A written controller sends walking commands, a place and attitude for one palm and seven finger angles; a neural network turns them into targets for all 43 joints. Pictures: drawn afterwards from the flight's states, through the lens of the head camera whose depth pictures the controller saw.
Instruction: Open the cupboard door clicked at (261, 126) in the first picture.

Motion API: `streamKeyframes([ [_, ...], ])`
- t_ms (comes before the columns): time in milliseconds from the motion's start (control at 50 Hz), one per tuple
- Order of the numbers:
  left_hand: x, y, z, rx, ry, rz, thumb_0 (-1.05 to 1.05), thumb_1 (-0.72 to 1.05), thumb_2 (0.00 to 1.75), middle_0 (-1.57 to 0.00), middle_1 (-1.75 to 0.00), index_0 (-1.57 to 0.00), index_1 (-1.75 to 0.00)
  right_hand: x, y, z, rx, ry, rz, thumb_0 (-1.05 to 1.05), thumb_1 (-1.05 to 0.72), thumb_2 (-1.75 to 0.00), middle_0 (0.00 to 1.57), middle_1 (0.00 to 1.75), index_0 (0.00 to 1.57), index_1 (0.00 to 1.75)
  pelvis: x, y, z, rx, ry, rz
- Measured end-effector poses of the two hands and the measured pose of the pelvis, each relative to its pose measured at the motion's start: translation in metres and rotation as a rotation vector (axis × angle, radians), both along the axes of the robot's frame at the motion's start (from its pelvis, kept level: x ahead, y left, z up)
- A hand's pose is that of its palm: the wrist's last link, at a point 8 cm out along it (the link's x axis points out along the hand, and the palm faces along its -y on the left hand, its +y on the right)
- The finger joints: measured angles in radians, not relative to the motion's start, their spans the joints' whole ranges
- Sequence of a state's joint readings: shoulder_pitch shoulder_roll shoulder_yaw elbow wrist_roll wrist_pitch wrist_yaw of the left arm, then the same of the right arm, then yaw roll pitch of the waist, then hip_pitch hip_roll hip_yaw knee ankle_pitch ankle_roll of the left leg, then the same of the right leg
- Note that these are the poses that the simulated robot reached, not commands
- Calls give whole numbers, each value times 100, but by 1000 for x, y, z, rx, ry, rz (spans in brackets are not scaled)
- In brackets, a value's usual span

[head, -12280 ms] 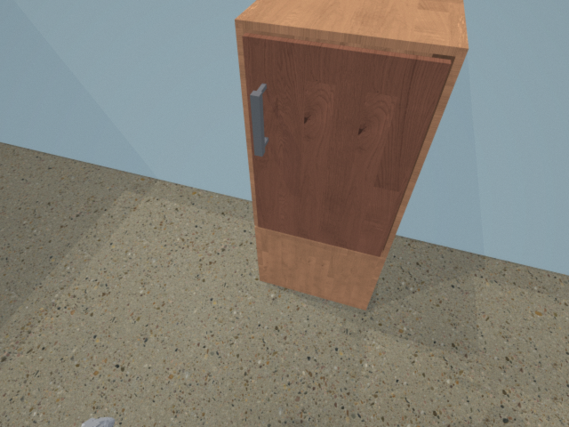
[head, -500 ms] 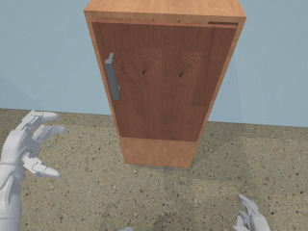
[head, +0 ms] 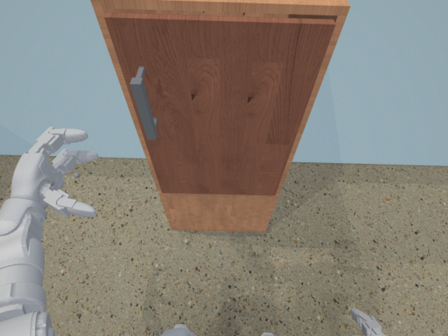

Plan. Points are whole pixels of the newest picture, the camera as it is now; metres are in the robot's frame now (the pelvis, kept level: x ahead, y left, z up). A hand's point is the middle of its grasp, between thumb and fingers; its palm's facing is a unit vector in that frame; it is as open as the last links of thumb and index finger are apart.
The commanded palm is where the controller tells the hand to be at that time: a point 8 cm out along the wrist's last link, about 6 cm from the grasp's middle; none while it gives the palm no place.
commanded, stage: move the hooked fingers beside the handle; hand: left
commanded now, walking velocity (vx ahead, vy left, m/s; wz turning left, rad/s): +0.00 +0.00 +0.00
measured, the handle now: (147, 105) +0.55 +0.18 +0.07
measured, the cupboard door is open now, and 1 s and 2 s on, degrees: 0 0 0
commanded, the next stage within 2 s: slide the fingers in behind the handle in 1.86 s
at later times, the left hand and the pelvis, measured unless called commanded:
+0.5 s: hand (90, 145) +0.44 +0.26 +0.07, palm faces -0.01 -1.00 +0.00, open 14.0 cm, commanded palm +0.41 +0.31 +0.08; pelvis +0.00 +0.01 -0.01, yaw -1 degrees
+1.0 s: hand (100, 123) +0.49 +0.26 +0.07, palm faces -0.02 -1.00 +0.00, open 14.0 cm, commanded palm +0.48 +0.30 +0.07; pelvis +0.00 +0.02 -0.02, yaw -1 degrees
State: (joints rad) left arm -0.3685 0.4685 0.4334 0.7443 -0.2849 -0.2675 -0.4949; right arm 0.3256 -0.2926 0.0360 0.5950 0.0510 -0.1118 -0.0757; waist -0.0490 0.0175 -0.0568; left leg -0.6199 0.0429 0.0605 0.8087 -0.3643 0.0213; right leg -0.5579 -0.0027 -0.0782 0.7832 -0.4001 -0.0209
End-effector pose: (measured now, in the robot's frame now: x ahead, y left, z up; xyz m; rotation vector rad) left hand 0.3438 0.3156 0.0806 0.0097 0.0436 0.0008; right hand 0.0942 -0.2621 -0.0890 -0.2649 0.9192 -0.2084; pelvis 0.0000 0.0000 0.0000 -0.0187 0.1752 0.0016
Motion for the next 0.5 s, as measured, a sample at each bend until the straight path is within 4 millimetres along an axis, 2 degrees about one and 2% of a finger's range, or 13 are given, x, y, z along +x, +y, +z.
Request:
streamKeyframes([
  [100, 11, 5, -4, -3, 6, 5, -2, -50, 30, -30, -120, -30, -120, -10, -1, -4, -12, 56, -15, 1, -91, -90, 20, 30, 20, 30, 1, 2, -2, -4, 15, 3],
  [340, 51, 1, -8, -13, 10, -15, -2, -50, 30, -30, -120, -30, -120, -23, 1, -8, -27, 128, -41, 0, -91, -90, 20, 30, 20, 30, 1, 8, -6, -14, 56, 1],
  [500, 72, 0, -7, -14, -2, -12, -2, -50, 30, -30, -120, -30, -120, -40, 5, -12, -25, 191, -69, 0, -91, -90, 20, 30, 20, 30, 1, 12, -9, -19, 78, -5],
])
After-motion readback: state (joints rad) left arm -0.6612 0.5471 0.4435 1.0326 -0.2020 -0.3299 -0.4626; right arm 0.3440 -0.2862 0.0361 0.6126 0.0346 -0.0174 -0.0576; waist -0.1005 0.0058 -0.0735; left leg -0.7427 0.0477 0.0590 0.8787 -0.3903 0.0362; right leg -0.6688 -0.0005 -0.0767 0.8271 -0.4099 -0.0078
